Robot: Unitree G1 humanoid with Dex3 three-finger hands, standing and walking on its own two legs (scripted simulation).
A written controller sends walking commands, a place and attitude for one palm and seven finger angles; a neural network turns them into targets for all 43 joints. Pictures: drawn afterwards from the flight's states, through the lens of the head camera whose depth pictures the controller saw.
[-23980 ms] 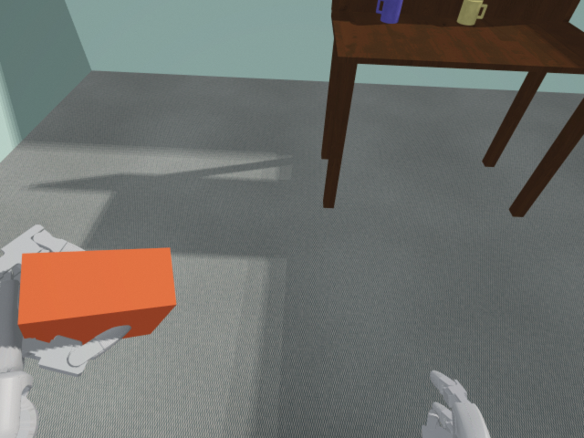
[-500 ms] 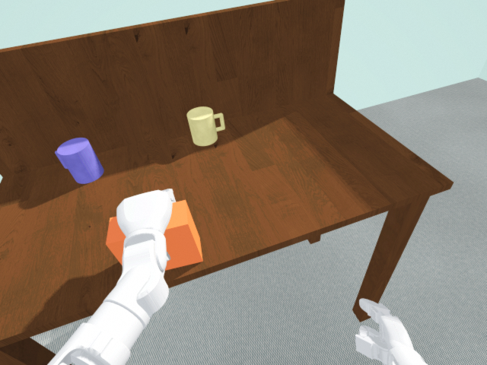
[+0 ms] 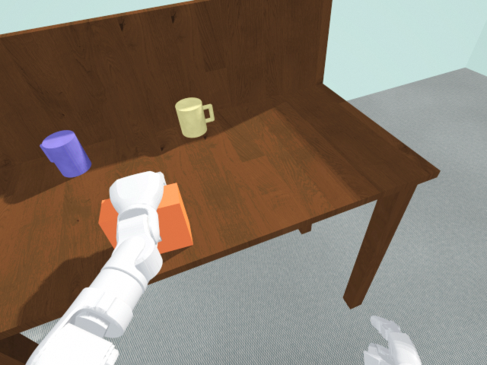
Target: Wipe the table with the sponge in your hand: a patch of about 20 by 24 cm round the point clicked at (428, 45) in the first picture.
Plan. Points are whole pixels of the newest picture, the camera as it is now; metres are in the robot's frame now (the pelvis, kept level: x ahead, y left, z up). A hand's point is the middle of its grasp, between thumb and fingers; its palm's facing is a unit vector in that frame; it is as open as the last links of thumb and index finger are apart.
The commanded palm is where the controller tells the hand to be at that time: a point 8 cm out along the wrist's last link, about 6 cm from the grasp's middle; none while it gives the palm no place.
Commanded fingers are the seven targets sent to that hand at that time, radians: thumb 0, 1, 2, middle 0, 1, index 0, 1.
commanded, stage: wipe forward along the third lane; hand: left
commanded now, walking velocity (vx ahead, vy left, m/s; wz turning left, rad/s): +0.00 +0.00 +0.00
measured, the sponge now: (152, 230) +0.35 +0.22 +0.03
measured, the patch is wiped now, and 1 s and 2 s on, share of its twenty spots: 0.85 1.00 1.00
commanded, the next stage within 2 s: wipe back along the third lane in 1.12 s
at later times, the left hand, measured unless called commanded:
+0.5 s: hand (149, 188) +0.42 +0.24 +0.07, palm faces -0.07 -0.01 -1.00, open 9.7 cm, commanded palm +0.40 +0.25 +0.11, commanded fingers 0.00 0.10 1.30 -1.20 -1.60 -1.20 -1.60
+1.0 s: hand (144, 173) +0.46 +0.27 +0.07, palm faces -0.08 -0.02 -1.00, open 9.7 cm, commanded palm +0.45 +0.28 +0.11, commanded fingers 0.00 0.10 1.30 -1.20 -1.60 -1.20 -1.60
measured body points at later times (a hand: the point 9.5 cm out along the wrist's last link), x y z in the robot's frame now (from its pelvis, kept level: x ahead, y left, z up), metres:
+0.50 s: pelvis -0.01 -0.01 +0.00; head +0.02 -0.04 +0.44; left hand +0.41 +0.24 +0.13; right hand +0.11 -0.28 -0.14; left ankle +0.00 +0.13 -0.73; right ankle +0.04 -0.07 -0.73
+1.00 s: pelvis +0.01 +0.01 +0.00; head +0.05 -0.01 +0.45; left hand +0.46 +0.26 +0.13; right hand +0.10 -0.26 -0.14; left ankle +0.00 +0.13 -0.73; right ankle +0.04 -0.07 -0.73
